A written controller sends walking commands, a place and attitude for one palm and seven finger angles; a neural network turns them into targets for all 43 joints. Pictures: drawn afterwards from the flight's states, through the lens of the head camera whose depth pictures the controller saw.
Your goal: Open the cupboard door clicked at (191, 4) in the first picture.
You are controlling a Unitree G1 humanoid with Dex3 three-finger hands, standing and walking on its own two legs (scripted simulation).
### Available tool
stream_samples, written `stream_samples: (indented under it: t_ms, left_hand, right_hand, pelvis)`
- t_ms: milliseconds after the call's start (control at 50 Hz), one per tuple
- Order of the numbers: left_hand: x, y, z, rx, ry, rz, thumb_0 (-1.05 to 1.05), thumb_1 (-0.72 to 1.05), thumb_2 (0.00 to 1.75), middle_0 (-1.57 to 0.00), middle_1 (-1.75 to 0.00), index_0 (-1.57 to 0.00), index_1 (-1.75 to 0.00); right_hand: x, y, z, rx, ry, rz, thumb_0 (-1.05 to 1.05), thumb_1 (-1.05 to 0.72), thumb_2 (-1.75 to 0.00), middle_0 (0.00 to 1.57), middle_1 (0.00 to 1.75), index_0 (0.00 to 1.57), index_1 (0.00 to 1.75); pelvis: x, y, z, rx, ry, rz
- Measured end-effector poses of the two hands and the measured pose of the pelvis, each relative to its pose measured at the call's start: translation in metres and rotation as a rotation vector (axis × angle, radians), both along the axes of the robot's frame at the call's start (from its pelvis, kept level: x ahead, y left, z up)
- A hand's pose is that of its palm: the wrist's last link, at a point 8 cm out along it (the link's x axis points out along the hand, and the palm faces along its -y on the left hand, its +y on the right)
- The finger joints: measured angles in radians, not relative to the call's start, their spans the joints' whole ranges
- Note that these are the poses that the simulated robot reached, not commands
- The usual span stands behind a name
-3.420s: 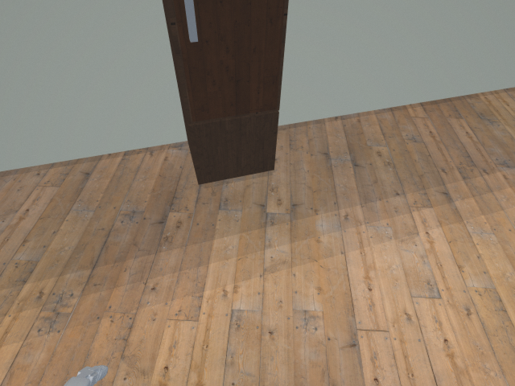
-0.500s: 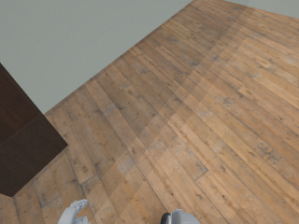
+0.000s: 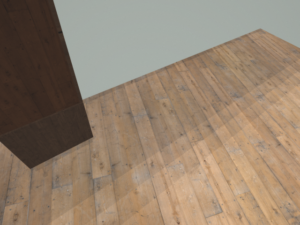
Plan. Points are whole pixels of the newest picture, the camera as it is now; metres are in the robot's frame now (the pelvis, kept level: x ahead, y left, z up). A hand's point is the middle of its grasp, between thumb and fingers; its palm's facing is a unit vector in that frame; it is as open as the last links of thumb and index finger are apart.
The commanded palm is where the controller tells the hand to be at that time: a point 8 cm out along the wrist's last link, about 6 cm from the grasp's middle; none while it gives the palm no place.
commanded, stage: turn to face it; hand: left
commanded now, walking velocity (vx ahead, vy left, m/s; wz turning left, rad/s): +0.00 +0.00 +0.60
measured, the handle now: out of the picture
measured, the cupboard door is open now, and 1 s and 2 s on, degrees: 0 0 0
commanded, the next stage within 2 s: take the last steps up to it in 1.06 s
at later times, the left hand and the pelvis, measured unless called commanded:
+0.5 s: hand out of the picture +0.06 +0.18 -0.13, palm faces +0.28 -0.92 -0.28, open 7.4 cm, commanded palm none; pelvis +0.00 -0.04 +0.01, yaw +17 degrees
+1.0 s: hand out of the picture -0.12 +0.19 -0.17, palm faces +0.54 -0.80 -0.24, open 7.4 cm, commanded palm none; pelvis -0.03 +0.00 +0.01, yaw +31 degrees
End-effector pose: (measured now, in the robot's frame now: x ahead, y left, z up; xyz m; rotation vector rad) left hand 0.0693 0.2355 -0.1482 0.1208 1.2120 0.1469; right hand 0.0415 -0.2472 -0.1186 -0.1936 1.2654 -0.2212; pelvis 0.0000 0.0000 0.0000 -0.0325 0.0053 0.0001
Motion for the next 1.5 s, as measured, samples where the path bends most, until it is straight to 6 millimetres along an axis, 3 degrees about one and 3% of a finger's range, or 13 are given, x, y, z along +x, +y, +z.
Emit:
stream_samples:
  t_ms: [120, 260, 440, 540, 640, 760, 900, 960, 1100, 1240, 1400, 1500]
  left_hand:
    - [-0.036, 0.033, 0.014, 0.037, 0.104, 0.075, 0.00, 0.91, 0.90, -0.20, -0.30, -0.20, -0.30]
    - [-0.040, 0.041, 0.032, 0.080, 0.066, 0.148, 0.00, 0.91, 0.90, -0.20, -0.30, -0.19, -0.30]
    - [-0.018, 0.002, 0.046, 0.124, -0.089, 0.194, 0.00, 0.90, 0.90, -0.20, -0.30, -0.20, -0.30]
    - [-0.040, -0.023, 0.057, 0.130, -0.107, 0.247, 0.00, 0.90, 0.90, -0.21, -0.30, -0.20, -0.30]
    - [-0.073, -0.037, 0.056, 0.112, -0.065, 0.313, 0.00, 0.90, 0.90, -0.21, -0.30, -0.20, -0.30]
    - [-0.126, -0.039, 0.042, 0.076, 0.016, 0.411, 0.00, 0.90, 0.90, -0.21, -0.30, -0.20, -0.30]
    - [-0.202, -0.019, 0.009, 0.025, 0.140, 0.541, 0.00, 0.90, 0.90, -0.21, -0.30, -0.20, -0.30]
    - [-0.220, -0.011, 0.009, 0.018, 0.189, 0.567, 0.00, 0.90, 0.90, -0.20, -0.30, -0.20, -0.30]
    - [-0.214, 0.006, 0.025, 0.025, 0.123, 0.593, 0.00, 0.90, 0.90, -0.20, -0.30, -0.20, -0.30]
    - [-0.185, 0.006, 0.034, 0.049, 0.032, 0.583, 0.00, 0.90, 0.90, -0.20, -0.30, -0.20, -0.30]
    - [-0.152, -0.022, 0.039, 0.078, -0.047, 0.556, 0.00, 0.90, 0.90, -0.20, -0.30, -0.20, -0.30]
    - [-0.176, -0.054, 0.045, 0.062, 0.011, 0.650, 0.00, 0.92, 0.90, -0.21, -0.30, -0.20, -0.30]
  right_hand:
    - [0.021, 0.012, 0.014, -0.016, -0.006, 0.071, 0.01, -0.91, -0.90, 0.20, 0.30, 0.20, 0.30]
    - [0.044, 0.010, 0.016, 0.002, -0.008, 0.143, 0.01, -0.90, -0.90, 0.20, 0.30, 0.21, 0.30]
    - [0.074, -0.024, -0.009, 0.047, -0.021, 0.227, 0.01, -0.90, -0.90, 0.20, 0.30, 0.21, 0.30]
    - [0.097, -0.037, -0.008, 0.052, -0.027, 0.290, 0.01, -0.91, -0.90, 0.20, 0.30, 0.20, 0.30]
    - [0.116, -0.035, 0.000, 0.053, -0.034, 0.361, 0.01, -0.91, -0.90, 0.20, 0.30, 0.20, 0.30]
    - [0.136, -0.009, 0.006, 0.030, -0.016, 0.471, 0.01, -0.91, -0.90, 0.20, 0.30, 0.20, 0.30]
    - [0.159, 0.056, 0.010, 0.006, -0.096, 0.613, 0.01, -0.91, -0.90, 0.20, 0.30, 0.20, 0.30]
    - [0.155, 0.077, 0.020, 0.009, -0.121, 0.641, 0.01, -0.91, -0.90, 0.20, 0.30, 0.20, 0.30]
    - [0.133, 0.095, 0.026, 0.022, -0.090, 0.659, 0.01, -0.90, -0.90, 0.20, 0.30, 0.21, 0.30]
    - [0.105, 0.080, 0.014, 0.046, -0.027, 0.634, 0.01, -0.90, -0.90, 0.20, 0.30, 0.21, 0.30]
    - [0.081, 0.035, -0.018, 0.073, 0.086, 0.580, 0.01, -0.90, -0.90, 0.20, 0.30, 0.21, 0.30]
    - [0.088, 0.025, -0.014, 0.071, 0.164, 0.600, 0.01, -0.91, -0.90, 0.20, 0.30, 0.20, 0.30]
  pelvis:
    - [0.003, 0.009, 0.014, -0.003, 0.013, 0.050]
    - [0.007, 0.004, 0.022, 0.007, 0.016, 0.124]
    - [0.004, -0.034, 0.009, 0.038, 0.013, 0.238]
    - [0.001, -0.047, 0.015, 0.055, -0.008, 0.316]
    - [0.000, -0.052, 0.020, 0.069, -0.013, 0.383]
    - [-0.006, -0.045, 0.019, 0.061, -0.004, 0.453]
    - [-0.020, -0.017, 0.003, 0.035, 0.004, 0.515]
    - [-0.024, -0.009, 0.009, 0.023, -0.004, 0.520]
    - [-0.031, 0.001, 0.023, 0.004, -0.012, 0.564]
    - [-0.032, -0.006, 0.024, 0.024, -0.019, 0.595]
    - [-0.013, -0.023, 0.012, 0.057, -0.020, 0.618]
    - [0.006, -0.022, 0.022, 0.065, -0.022, 0.640]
